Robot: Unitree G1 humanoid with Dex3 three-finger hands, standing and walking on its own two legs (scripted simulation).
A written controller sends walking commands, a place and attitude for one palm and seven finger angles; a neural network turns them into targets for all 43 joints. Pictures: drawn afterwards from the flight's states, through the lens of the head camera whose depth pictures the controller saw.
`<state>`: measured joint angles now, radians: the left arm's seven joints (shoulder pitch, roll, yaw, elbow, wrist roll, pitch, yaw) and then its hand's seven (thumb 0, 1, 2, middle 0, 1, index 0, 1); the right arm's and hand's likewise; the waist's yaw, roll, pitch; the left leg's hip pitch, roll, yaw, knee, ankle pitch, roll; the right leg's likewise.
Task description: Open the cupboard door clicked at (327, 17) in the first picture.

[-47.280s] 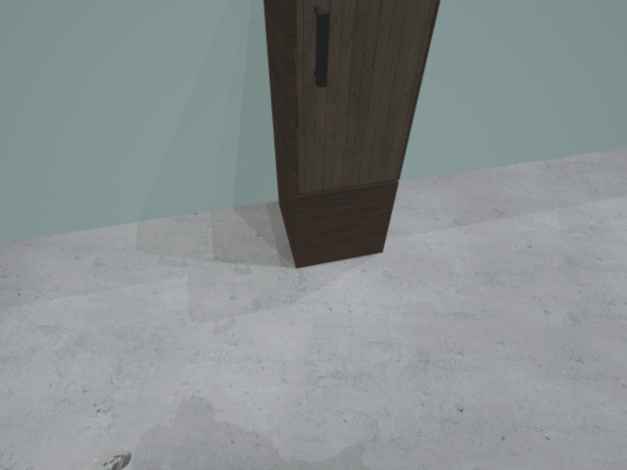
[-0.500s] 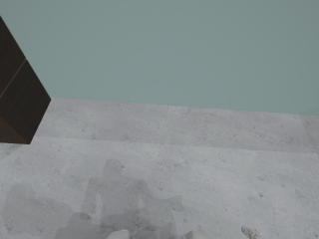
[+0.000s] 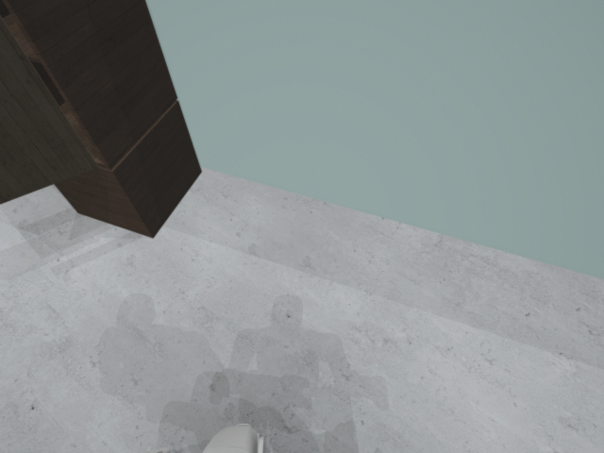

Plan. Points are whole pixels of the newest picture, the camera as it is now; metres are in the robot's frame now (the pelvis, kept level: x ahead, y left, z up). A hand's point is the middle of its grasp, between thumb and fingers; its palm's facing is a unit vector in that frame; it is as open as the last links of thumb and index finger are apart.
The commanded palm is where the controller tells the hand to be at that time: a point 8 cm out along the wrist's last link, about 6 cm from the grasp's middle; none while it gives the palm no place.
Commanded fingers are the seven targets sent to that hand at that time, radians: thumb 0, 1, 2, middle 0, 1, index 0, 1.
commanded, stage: turn to face it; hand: left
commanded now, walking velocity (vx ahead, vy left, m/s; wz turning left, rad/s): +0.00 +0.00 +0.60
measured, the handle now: out of the picture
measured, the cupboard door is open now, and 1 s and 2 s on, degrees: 52 52 52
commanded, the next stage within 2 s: take the last steps up to it in 0.80 s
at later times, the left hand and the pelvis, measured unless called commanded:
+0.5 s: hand out of the picture +0.08 +0.22 -0.16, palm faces +0.28 -0.92 -0.29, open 7.4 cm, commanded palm none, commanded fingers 0.00 0.90 0.90 -0.20 -0.30 -0.20 -0.30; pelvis +0.02 -0.02 -0.01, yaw +16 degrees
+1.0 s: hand out of the picture -0.05 +0.19 -0.18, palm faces +0.54 -0.81 -0.24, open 7.4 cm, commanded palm none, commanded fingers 0.00 0.90 0.90 -0.20 -0.30 -0.20 -0.30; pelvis +0.02 -0.01 -0.01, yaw +30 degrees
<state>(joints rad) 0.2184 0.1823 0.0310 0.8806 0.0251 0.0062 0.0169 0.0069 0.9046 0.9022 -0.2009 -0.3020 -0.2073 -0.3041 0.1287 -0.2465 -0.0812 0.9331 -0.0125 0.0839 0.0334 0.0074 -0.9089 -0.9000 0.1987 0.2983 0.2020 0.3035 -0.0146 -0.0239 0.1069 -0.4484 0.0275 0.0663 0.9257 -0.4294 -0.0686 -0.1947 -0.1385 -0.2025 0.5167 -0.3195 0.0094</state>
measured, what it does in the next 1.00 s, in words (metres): steps on the spot, turning left: left foot, then right foot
